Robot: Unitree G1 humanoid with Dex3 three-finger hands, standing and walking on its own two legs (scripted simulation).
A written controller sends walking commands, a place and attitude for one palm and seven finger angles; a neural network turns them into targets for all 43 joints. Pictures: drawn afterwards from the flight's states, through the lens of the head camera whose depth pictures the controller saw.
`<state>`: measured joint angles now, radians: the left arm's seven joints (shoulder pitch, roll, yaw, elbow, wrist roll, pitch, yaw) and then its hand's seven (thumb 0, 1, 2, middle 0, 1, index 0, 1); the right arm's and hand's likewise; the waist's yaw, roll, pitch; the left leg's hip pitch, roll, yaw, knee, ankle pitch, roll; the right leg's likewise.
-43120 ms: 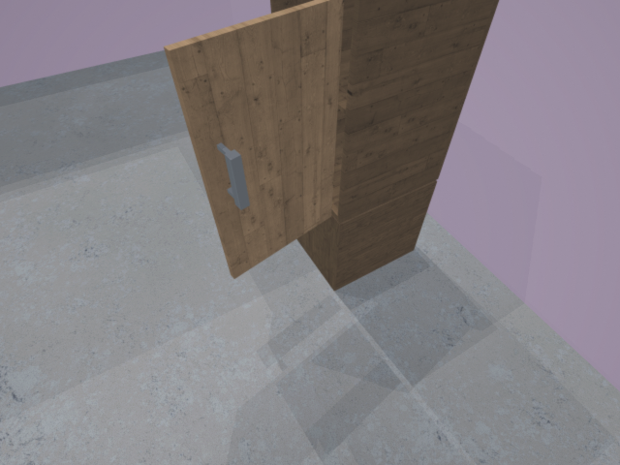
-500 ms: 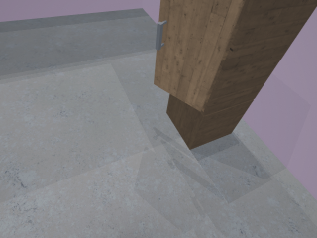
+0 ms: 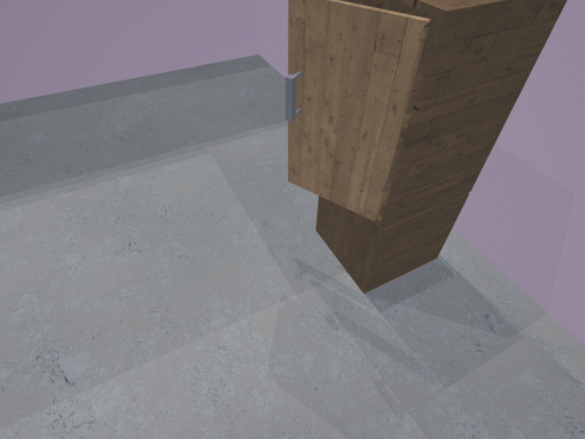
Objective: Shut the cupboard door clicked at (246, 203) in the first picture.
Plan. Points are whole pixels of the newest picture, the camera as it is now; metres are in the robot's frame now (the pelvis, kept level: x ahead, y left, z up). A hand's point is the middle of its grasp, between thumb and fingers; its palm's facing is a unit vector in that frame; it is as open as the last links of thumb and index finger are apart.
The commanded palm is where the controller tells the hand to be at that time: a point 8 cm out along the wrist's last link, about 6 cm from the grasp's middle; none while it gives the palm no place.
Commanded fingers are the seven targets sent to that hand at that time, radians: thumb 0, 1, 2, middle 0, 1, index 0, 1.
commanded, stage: let the arm hang, fingers relaxed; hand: left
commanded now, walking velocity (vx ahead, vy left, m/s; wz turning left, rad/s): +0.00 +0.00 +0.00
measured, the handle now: (294, 96) +0.97 +0.05 +0.00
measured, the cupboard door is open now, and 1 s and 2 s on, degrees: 28 28 28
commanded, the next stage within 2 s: look to check the result in 0.26 s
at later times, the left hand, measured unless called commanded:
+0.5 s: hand out of the picture +0.02 +0.19 -0.17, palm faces +0.01 -0.97 -0.24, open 7.4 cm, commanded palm none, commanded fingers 0.00 0.90 0.90 -0.20 -0.30 -0.20 -0.30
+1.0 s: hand out of the picture +0.07 +0.20 -0.16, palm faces +0.01 -0.96 -0.29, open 7.4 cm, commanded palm none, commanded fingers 0.00 0.90 0.90 -0.20 -0.30 -0.20 -0.30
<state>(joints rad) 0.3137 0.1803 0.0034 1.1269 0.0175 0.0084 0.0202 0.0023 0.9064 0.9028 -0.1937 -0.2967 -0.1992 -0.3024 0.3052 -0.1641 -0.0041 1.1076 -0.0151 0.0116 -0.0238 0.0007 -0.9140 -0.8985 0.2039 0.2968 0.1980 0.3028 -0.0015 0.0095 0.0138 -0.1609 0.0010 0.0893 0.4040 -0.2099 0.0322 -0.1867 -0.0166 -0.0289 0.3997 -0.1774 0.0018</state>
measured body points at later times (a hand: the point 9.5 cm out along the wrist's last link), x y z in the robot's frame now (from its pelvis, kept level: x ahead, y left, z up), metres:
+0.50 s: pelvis +0.01 -0.01 +0.00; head +0.01 -0.01 +0.45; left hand +0.02 +0.24 -0.15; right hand +0.01 -0.25 -0.16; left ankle +0.01 +0.10 -0.74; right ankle +0.03 -0.12 -0.74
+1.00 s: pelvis +0.02 -0.02 +0.00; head +0.03 -0.03 +0.45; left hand +0.07 +0.25 -0.14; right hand +0.07 -0.30 -0.14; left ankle +0.01 +0.10 -0.74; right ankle +0.03 -0.12 -0.74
